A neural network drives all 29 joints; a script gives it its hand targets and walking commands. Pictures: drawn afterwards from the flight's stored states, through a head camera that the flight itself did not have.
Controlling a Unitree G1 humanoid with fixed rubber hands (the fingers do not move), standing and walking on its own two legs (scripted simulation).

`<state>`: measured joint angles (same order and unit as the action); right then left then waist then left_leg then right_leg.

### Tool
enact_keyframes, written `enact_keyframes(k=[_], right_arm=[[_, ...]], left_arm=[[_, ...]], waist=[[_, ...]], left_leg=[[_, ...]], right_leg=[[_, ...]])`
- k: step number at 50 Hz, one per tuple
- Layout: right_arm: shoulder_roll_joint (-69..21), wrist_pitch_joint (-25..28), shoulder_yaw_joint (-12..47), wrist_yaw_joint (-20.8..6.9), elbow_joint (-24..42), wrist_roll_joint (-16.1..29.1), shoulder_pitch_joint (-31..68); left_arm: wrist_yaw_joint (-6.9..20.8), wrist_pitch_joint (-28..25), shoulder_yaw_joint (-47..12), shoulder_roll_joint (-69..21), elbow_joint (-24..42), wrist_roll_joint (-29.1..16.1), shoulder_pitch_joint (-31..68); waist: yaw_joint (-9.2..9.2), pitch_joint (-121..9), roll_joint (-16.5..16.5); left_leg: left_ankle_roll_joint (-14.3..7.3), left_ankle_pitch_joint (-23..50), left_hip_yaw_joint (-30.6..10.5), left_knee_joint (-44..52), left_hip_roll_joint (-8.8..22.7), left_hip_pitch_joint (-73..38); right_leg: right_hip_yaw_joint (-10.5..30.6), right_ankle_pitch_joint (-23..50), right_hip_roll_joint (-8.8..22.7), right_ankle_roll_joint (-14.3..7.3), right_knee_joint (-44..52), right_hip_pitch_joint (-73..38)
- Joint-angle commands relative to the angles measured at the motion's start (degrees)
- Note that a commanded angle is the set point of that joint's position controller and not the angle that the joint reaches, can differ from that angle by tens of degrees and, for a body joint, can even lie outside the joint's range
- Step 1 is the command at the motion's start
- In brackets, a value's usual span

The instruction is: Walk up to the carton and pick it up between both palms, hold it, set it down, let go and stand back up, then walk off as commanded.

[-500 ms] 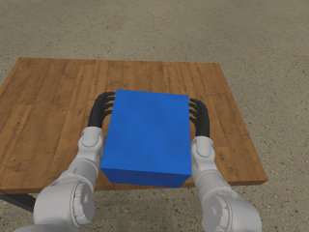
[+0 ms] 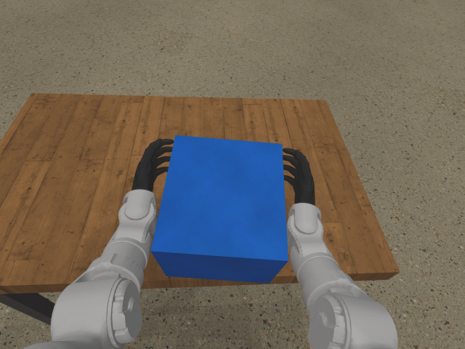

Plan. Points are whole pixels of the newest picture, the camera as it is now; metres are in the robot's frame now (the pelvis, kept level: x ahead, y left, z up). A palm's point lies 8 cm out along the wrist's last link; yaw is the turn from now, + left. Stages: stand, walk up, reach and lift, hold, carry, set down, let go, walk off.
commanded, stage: reach and lift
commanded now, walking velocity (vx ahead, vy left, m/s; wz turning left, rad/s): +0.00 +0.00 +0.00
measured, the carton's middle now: (223, 211) +0.36 +0.01 +0.02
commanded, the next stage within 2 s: hold in 1.52 s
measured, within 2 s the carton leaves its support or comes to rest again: neither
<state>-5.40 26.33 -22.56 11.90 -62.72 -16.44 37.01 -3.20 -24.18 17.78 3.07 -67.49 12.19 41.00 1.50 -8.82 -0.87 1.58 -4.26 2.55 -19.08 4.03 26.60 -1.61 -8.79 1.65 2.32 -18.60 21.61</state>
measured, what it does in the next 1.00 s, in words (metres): stands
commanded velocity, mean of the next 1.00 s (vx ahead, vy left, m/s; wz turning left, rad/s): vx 0.00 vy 0.00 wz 0.00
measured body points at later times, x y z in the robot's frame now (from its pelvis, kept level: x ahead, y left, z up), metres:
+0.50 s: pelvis -0.01 +0.00 +0.00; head -0.04 +0.02 +0.45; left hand +0.40 +0.14 +0.13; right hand +0.38 -0.14 +0.11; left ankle +0.04 +0.14 -0.74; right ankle -0.01 -0.14 -0.74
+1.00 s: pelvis -0.01 +0.00 +0.00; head -0.05 +0.02 +0.45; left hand +0.38 +0.16 +0.16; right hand +0.38 -0.13 +0.15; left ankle +0.04 +0.14 -0.74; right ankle -0.01 -0.14 -0.74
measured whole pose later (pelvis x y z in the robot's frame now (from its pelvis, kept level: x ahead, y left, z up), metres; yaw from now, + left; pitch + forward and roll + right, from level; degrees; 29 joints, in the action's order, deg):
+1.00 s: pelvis -0.01 +0.00 +0.00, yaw +0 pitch -2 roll -1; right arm 0.0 -9.5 -5.1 11.3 -46.6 1.2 41.2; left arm -2.3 23.8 16.0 0.6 -31.3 11.9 38.9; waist 1.5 -3.9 -1.9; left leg 1.7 -4.8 2.6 -18.1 4.0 10.9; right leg -1.7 -9.5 1.6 2.3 -17.8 6.0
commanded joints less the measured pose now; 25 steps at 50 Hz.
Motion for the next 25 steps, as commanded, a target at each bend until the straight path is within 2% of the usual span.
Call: enact_keyframes(k=[1, 4, 5, 6, 7, 8, 10, 11, 14, 16, 18, 20, 21, 25], right_arm=[[-34.74, 2.47, 26.32, -8.92, 7.91, -0.99, 30.48], [-35.39, 0.59, 28.29, -8.71, 10.34, 1.78, 32.03], [-35.43, 0.06, 29.68, -8.84, 11.90, 3.10, 32.88], [-35.69, -0.68, 31.09, -8.85, 13.70, 3.88, 34.06], [-36.34, -1.63, 31.45, -8.81, 14.54, 5.41, 35.31], [-36.21, -3.10, 32.56, -8.67, 14.58, 6.80, 34.96], [-36.29, -5.53, 32.82, -8.62, 15.13, 8.26, 35.47], [-35.80, -7.04, 33.30, -8.72, 15.80, 9.43, 36.51], [-35.92, -10.51, 35.59, -9.29, 20.41, 12.85, 40.21], [-35.09, -12.98, 35.87, -9.43, 22.13, 14.72, 42.06], [-34.30, -15.26, 36.23, -9.81, 24.39, 16.66, 44.39], [-34.32, -17.03, 37.75, -9.95, 27.16, 18.42, 45.81], [-33.45, -18.21, 37.51, -9.83, 27.47, 19.04, 45.89], [-32.14, -21.90, 36.70, -9.74, 29.88, 20.86, 48.39]], left_arm=[[6.95, -0.72, -18.77, -39.62, 10.25, 2.85, 32.31], [6.93, 1.22, -20.05, -41.56, 12.14, 2.34, 32.66], [6.76, 2.00, -21.64, -42.78, 14.15, 1.19, 33.26], [6.82, 2.45, -21.99, -43.26, 14.94, 0.21, 34.33], [6.62, 3.35, -22.95, -44.04, 15.41, -0.53, 35.13], [6.86, 4.58, -22.31, -43.85, 14.62, 0.05, 33.25], [7.15, 6.65, -23.14, -44.81, 17.13, -0.54, 35.50], [7.27, 8.09, -22.92, -44.73, 17.49, -0.60, 36.02], [6.79, 11.83, -25.05, -46.79, 20.95, -2.64, 37.42], [6.90, 14.61, -25.11, -46.20, 23.02, -3.23, 39.03], [7.04, 17.52, -24.79, -46.64, 24.23, -3.54, 38.90], [7.10, 20.31, -24.85, -46.39, 28.14, -4.04, 39.53], [7.26, 22.00, -24.88, -46.50, 28.56, -3.77, 38.77], [8.07, 29.23, -22.78, -45.64, 30.54, -2.58, 35.81]], waist=[[-1.71, -34.08, 0.85], [-1.71, -33.42, 1.33], [-1.21, -33.69, 1.50], [-1.87, -33.76, 0.85], [-0.94, -33.55, 0.90], [-1.59, -30.95, 0.53], [-0.83, -28.62, 1.00], [-1.15, -27.02, 0.82], [-1.28, -28.12, 1.99], [-0.86, -26.24, 1.53], [-1.28, -25.24, 0.94], [-1.92, -27.21, 0.33], [-1.37, -26.18, 0.32], [-2.05, -22.07, -0.77]], left_leg=[[0.91, 20.47, 2.66, -3.35, -3.79, -27.16], [1.14, 20.41, 2.26, -3.47, -3.84, -27.94], [1.17, 20.86, 1.80, -3.66, -3.65, -29.29], [1.13, 20.56, 1.67, -3.68, -3.68, -28.80], [0.94, 19.61, 1.41, -3.64, -3.67, -28.86], [0.65, 18.86, 1.46, -3.28, -3.80, -28.99], [0.42, 16.84, 0.98, -2.56, -3.68, -29.35], [-0.01, 15.44, 1.24, -2.38, -3.70, -29.58], [-0.05, 13.58, 0.56, -1.98, -3.71, -31.46], [-0.14, 11.81, 0.01, -1.61, -3.58, -32.01], [-0.51, 9.40, -0.14, -0.92, -3.87, -32.18], [-0.55, 10.54, 0.09, -1.25, -4.13, -33.20], [-0.47, 10.73, -0.19, -1.19, -4.25, -34.01], [-1.00, 8.08, 0.01, 0.00, -4.64, -33.74]], right_leg=[[-1.57, 23.34, -4.95, -0.87, 1.65, -13.11], [-1.41, 21.80, -5.03, -1.02, 1.96, -13.80], [-1.57, 20.62, -5.33, -1.22, 2.14, -12.51], [-1.68, 19.64, -5.34, -1.08, 2.32, -12.72], [-1.36, 18.95, -5.17, -1.03, 2.44, -12.86], [-1.21, 17.34, -5.07, -0.96, 2.88, -12.58], [-1.12, 12.92, -4.73, -1.09, 3.69, -11.67], [-1.02, 10.13, -4.66, -1.25, 4.38, -11.14], [-1.13, 5.84, -4.79, -1.69, 5.13, -9.98], [-0.98, 2.94, -4.63, -1.69, 5.60, -9.59], [-1.12, 0.74, -4.44, -1.51, 5.72, -9.64], [-1.24, 1.71, -4.69, -1.23, 5.21, -11.79], [-1.36, 1.75, -4.83, -1.20, 5.44, -11.40], [-1.53, -0.67, -4.67, -0.83, 6.17, -13.40]])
